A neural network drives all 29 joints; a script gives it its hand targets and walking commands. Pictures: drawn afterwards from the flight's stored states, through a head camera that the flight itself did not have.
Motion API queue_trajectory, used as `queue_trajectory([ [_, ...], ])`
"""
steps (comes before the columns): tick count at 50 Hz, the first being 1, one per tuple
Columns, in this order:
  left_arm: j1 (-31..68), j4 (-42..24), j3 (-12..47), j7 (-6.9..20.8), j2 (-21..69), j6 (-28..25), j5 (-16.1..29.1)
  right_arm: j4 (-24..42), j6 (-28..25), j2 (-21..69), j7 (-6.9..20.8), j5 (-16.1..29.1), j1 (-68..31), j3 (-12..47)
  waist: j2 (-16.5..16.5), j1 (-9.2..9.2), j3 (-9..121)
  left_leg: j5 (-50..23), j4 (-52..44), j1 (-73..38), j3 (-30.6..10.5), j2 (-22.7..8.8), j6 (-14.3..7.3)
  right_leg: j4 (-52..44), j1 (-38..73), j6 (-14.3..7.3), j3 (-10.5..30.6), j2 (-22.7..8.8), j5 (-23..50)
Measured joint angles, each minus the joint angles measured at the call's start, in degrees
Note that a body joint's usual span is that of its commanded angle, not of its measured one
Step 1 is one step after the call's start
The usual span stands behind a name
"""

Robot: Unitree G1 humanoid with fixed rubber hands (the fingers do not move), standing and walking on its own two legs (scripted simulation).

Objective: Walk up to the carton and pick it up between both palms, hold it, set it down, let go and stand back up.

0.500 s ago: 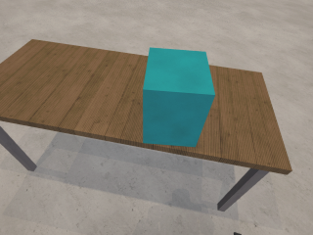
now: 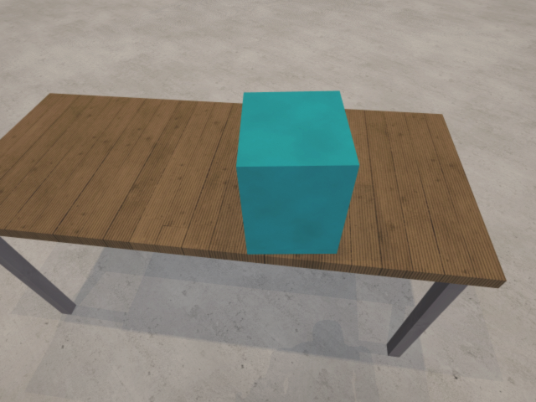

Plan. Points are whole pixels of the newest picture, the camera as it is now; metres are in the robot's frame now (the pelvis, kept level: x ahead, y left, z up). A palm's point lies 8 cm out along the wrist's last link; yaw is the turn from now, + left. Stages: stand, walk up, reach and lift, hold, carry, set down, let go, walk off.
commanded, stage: walk up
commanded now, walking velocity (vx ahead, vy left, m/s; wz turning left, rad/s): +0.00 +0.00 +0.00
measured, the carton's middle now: (291, 175) +0.53 -0.05 -0.01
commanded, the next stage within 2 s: none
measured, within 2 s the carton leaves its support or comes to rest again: neither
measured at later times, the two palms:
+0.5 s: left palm out of the picture -0.06 +0.21 -0.14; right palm out of the picture -0.02 -0.22 -0.14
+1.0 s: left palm (149, 394) +0.17 +0.22 -0.16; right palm out of the picture +0.03 -0.20 -0.14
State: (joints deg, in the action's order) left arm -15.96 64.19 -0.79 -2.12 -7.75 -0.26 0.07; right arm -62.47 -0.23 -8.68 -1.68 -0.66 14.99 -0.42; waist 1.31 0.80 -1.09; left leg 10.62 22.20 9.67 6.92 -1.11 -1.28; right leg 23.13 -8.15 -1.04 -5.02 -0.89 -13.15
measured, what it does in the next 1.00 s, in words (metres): walks ahead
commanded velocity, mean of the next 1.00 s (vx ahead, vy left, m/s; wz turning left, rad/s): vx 0.12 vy -0.05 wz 0.00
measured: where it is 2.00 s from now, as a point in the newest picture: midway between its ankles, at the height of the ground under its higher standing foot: outside the picture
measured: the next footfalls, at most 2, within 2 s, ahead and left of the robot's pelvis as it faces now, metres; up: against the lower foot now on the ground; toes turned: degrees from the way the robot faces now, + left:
right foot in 1.02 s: +0.25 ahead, -0.13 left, +0.00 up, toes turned -9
left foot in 1.32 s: +0.20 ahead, +0.11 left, +0.00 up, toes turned +5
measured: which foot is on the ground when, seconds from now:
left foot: down 0.00-1.00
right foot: down 0.00-0.60, up 0.62-1.00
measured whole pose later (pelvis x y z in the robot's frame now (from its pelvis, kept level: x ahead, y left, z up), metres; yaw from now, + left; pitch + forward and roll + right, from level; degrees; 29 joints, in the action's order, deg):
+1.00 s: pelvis +0.13 -0.01 -0.01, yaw -2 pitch +0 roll +0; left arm -12.7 59.8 -2.0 -0.8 -10.2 -0.4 -0.7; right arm -63.3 -3.0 -5.3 -2.2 -1.3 26.2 0.0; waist -2.2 1.3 -3.9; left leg 22.4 24.7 1.7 9.1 -3.6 0.8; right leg 32.5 -23.8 1.3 -6.0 -3.0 -4.7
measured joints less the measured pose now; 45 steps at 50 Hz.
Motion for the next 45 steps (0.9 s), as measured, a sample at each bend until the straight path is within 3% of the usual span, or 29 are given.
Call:
queue_trajectory([
  [17, -2.26, 2.10, 1.03, 0.30, 0.94, -0.46, -0.09, -3.66, 0.06, 1.66, -0.25, -0.22, 3.79, 0.39, -0.94, -0.64, -0.35, -1.50, -0.81, 0.76, -0.73, -1.08, 0.86, -2.34, 0.08, -0.99, -0.73, 1.23, 2.05],
  [21, -4.97, 1.16, -0.09, 0.80, 0.13, 0.47, -0.27, -2.64, 0.65, 1.73, 0.41, -0.53, 6.14, -0.06, -1.39, -1.17, 3.12, 15.31, 5.40, 3.75, -0.76, -1.15, 1.88, 0.56, -1.75, -1.53, -0.05, 1.40, -11.88],
  [24, -6.15, 0.76, -0.83, 0.44, -0.87, -0.20, -0.30, -1.22, -0.06, 1.88, 0.95, -0.86, 5.76, -0.09, -2.70, -1.99, 1.71, 11.97, 10.30, 5.63, -0.06, -0.99, 2.50, -2.18, -0.70, -2.00, 0.33, 0.74, -4.90],
  [27, -8.19, 1.37, -1.36, 0.36, -1.46, -0.43, -0.71, 0.19, -0.94, 1.46, 1.46, -0.92, 5.04, -0.74, -3.20, -2.44, 1.11, 12.82, 12.65, 6.24, 0.30, -1.08, 2.40, -3.03, 0.28, -1.13, 0.30, 0.11, 1.12],
  [30, -9.53, 2.48, -1.75, 0.52, -1.73, 0.16, -0.89, 1.33, -1.84, 0.89, 1.13, -0.76, 4.91, -1.33, -2.44, -1.93, 1.67, 8.94, 6.70, 3.21, 0.41, -1.17, 1.58, 1.30, -0.40, 0.45, -0.16, 0.16, -1.86],
  [31, -9.64, 2.56, -1.97, 0.69, -2.07, 0.43, -0.82, 1.69, -2.08, 1.15, 0.79, -0.96, 4.75, -1.49, -3.09, -1.62, 1.53, 5.46, 6.23, 2.83, 0.79, -0.82, 0.78, 5.27, -1.76, 0.43, 0.16, -0.29, -5.67],
  [33, -9.45, 2.04, -2.40, 1.04, -2.68, 1.36, -1.46, 2.19, -2.41, 1.43, -0.17, -1.11, 5.10, -1.72, -3.52, -0.35, 1.99, 5.43, 7.58, 3.00, 0.84, -1.25, -0.50, 17.46, -7.23, 0.90, 0.63, 0.28, -11.29],
  [35, -7.92, 0.73, -2.78, 1.70, -3.34, 1.70, -1.91, 1.64, -2.32, 1.35, -0.64, -0.82, 6.56, -1.87, -3.01, 0.45, 2.21, 6.21, 5.90, 1.57, -0.18, -2.29, -0.77, 27.38, -12.58, 1.38, 0.89, 0.93, -9.32],
  [38, -5.30, -1.74, -3.14, 2.77, -4.14, 0.86, -1.94, 0.69, -2.22, 1.33, -0.49, -0.72, 8.70, -1.51, -3.12, 0.15, 1.67, 5.08, 1.21, -1.92, -0.45, -3.39, -0.07, 32.92, -18.50, 2.28, 2.30, -0.27, -2.59],
  [42, -2.51, -3.78, -3.32, 3.41, -4.54, 0.63, -1.70, -0.28, -3.15, 2.07, 0.00, -0.87, 11.14, -0.80, -3.65, 0.10, 0.56, 5.35, -1.79, -5.25, -0.37, -4.45, 0.77, 34.23, -23.53, 3.48, 3.53, -2.27, 3.79],
  [45, 0.14, -4.42, -2.57, 2.91, -4.05, 0.67, -1.16, -1.01, -3.16, 3.04, -0.63, -0.14, 11.94, 0.26, -4.05, -0.89, -0.85, 6.49, -2.52, -7.39, 0.69, -4.26, 1.17, 25.47, -22.65, 3.51, 3.38, -3.22, 5.34],
])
